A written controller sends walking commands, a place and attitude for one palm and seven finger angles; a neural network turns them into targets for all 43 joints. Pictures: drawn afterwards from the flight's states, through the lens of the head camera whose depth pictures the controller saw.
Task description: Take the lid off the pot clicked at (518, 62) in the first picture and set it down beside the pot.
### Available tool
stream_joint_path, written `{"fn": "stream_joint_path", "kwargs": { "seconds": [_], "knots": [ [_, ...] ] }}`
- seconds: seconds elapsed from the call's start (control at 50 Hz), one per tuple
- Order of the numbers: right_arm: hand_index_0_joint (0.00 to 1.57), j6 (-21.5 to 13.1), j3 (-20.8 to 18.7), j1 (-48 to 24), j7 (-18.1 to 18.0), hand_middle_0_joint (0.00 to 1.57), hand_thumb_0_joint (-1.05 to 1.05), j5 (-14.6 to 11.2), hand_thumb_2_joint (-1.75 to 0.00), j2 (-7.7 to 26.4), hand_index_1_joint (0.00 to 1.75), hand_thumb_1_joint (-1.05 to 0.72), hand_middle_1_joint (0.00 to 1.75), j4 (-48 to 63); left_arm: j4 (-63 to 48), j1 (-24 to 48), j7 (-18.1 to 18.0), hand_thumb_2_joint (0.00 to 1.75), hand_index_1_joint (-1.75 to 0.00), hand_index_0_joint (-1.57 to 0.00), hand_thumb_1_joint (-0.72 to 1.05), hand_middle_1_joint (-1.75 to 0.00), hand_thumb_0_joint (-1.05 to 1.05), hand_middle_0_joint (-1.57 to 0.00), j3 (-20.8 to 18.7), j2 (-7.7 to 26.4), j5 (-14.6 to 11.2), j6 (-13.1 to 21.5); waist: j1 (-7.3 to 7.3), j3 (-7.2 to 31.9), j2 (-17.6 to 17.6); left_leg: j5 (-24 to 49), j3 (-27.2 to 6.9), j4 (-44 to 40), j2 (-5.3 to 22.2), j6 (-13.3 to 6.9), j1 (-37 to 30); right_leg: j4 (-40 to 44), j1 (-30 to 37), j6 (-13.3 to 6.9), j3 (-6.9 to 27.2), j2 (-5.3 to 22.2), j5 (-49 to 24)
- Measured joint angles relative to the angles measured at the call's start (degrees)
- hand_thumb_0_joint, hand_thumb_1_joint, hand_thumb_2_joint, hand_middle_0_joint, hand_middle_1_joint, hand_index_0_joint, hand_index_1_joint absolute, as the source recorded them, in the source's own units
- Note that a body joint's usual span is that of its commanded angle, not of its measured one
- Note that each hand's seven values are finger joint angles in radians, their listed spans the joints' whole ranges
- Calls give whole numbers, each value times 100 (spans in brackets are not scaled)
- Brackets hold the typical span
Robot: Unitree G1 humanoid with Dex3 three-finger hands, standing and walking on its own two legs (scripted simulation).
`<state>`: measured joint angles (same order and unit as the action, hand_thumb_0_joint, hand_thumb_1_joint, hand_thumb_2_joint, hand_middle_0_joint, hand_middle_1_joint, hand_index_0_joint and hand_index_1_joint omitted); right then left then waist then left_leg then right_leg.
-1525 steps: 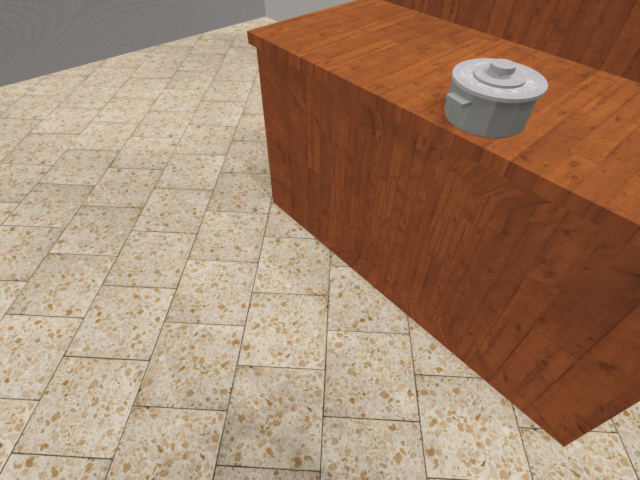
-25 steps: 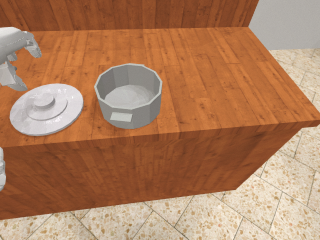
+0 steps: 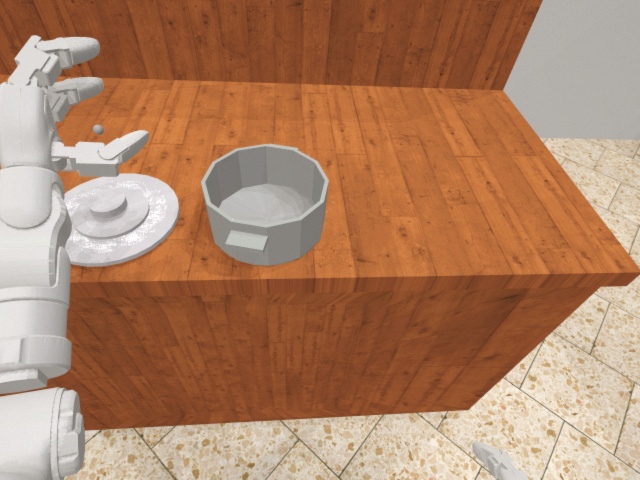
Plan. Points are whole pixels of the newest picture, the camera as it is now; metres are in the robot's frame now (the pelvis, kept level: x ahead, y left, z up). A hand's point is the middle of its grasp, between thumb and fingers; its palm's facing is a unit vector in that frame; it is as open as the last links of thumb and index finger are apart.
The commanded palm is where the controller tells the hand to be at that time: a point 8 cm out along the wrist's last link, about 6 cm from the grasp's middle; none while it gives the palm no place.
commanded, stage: draw the hand back to the body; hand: left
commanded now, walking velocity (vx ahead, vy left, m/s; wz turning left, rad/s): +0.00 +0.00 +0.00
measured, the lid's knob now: (107, 203) +0.49 +0.35 +0.04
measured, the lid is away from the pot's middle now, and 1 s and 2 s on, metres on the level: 0.25 0.25 0.25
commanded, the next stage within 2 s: step back with the hand held close in 1.46 s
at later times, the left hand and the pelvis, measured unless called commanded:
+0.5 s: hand (79, 202) +0.31 +0.25 +0.22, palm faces +0.51 -0.83 -0.24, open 8.5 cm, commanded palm +0.26 +0.27 +0.23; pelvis +0.00 -0.06 +0.00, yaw +0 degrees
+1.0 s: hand (58, 291) +0.22 +0.22 +0.21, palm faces +0.47 -0.85 -0.23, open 7.4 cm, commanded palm +0.16 +0.26 +0.22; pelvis -0.02 -0.04 +0.00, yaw +0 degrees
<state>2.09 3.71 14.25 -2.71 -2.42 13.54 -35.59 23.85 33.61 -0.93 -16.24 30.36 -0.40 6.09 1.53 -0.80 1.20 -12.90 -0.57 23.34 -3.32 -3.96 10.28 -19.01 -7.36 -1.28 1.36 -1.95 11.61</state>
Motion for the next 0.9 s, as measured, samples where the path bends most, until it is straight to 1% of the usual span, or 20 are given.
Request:
{"fn": "stream_joint_path", "kwargs": {
  "seconds": [0.04,0.08,0.12,0.18,0.26,0.3,0.38,0.46,0.5,0.56,0.6,0.66,0.7,0.74,0.8,0.9],
  "knots": [
    [21,-36,-48,-71,12,20,0,30,-90,52,30,-90,30,-22,-152,-301,-58,75,-74,-37,5,-73,0,-38,-233,48,-109,8,41,40,-89,-27,43,-23,51,25,-45,75,50,65,50,-43,-32],
    [21,-61,-122,-76,28,20,0,32,-90,98,30,-90,30,-28,-393,-657,-93,76,-72,-36,9,-71,0,-37,-383,55,-217,-49,33,97,-167,-46,75,-62,96,55,-92,117,84,53,88,-86,-36],
    [21,-102,-194,-48,50,20,0,22,-90,147,30,-90,30,-66,-740,-990,-117,77,-70,-35,13,-69,0,-36,-426,-38,-292,-93,-27,150,-221,-58,72,-94,127,88,-136,138,121,15,89,-117,-19],
    [21,-117,-231,-89,58,20,0,27,-90,210,30,-90,30,-198,-1147,-1356,-140,78,-66,-34,20,-66,0,-34,-442,-167,-340,-93,-127,206,-261,-87,38,-82,176,140,-166,127,154,-47,58,-168,16],
    [21,-58,-222,-244,-3,20,1,29,-90,205,30,-90,30,-292,-1279,-1602,-175,80,-62,-33,29,-61,0,-33,-614,-95,-385,-183,-193,197,-226,-120,-18,-23,254,228,-174,60,164,-143,2,-250,53],
    [20,-75,-231,-286,-21,20,1,9,-90,205,30,-90,30,-278,-1424,-1719,-219,80,-59,-32,33,-59,0,-32,-669,-122,-417,-272,-244,180,-214,-122,-48,-4,285,271,-181,36,174,-184,-28,-283,62],
    [20,-159,-231,-406,-40,20,1,7,-90,247,30,-90,30,-272,-1856,-2001,-291,82,-54,-29,43,-54,1,-30,-600,-360,-462,-292,-336,173,-280,-121,-107,39,318,328,-182,0,189,-236,-89,-319,68],
    [20,-138,-170,-619,-81,20,1,22,-90,182,30,-90,30,-281,-1846,-2207,-284,84,-49,-28,52,-49,1,-28,-661,-278,-504,-334,-312,152,-288,-95,-136,55,333,364,-188,-108,157,-278,-125,-336,98],
    [20,-152,-156,-660,-88,20,1,17,-90,144,30,-90,30,-247,-1963,-2353,-301,85,-47,-27,57,-46,1,-27,-725,-273,-536,-398,-327,134,-289,-91,-129,63,350,383,-214,-141,167,-296,-121,-352,102],
    [20,-236,-157,-638,-84,20,1,18,-90,144,30,-90,30,-219,-2374,-2586,-349,86,-43,-25,64,-43,1,-25,-659,-479,-575,-382,-395,139,-345,-96,-138,84,358,400,-256,-146,219,-305,-129,-360,99],
    [20,-264,-135,-658,-83,20,1,32,-90,134,30,-90,30,-261,-2528,-2712,-348,87,-41,-24,69,-40,1,-24,-591,-558,-591,-320,-411,158,-370,-90,-147,92,347,397,-273,-169,233,-302,-142,-350,104],
    [20,-238,-104,-706,-90,20,1,38,-90,69,30,-90,30,-306,-2534,-2865,-317,88,-37,-23,76,-37,1,-23,-628,-475,-624,-313,-387,133,-359,-77,-157,108,343,386,-304,-202,259,-306,-155,-347,108],
    [21,-253,-97,-695,-92,20,1,39,-90,37,30,-90,30,-302,-2609,-2987,-323,89,-35,-23,79,-35,1,-23,-675,-461,-654,-350,-397,89,-352,-73,-150,118,350,386,-334,-200,291,-307,-149,-353,94],
    [21,-315,-105,-649,-83,20,1,41,-90,41,30,-90,30,-290,-2858,-3152,-351,89,-34,-22,82,-33,1,-22,-652,-576,-678,-354,-432,45,-370,-68,-137,120,352,387,-369,-177,335,-300,-136,-353,71],
    [21,-422,-111,-608,-78,20,1,70,-90,53,30,-90,30,-331,-3282,-3440,-371,90,-32,-21,85,-32,1,-21,-530,-773,-688,-248,-467,20,-400,-46,-117,99,330,366,-414,-156,377,-274,-118,-329,47],
    [21,-458,-116,-607,-84,20,1,110,-90,-23,30,-90,30,-403,-3533,-3800,-340,90,-31,-21,88,-30,1,-21,-628,-663,-717,-152,-453,-8,-355,-12,-89,73,307,330,-462,-135,419,-240,-92,-304,16]
  ]
}}
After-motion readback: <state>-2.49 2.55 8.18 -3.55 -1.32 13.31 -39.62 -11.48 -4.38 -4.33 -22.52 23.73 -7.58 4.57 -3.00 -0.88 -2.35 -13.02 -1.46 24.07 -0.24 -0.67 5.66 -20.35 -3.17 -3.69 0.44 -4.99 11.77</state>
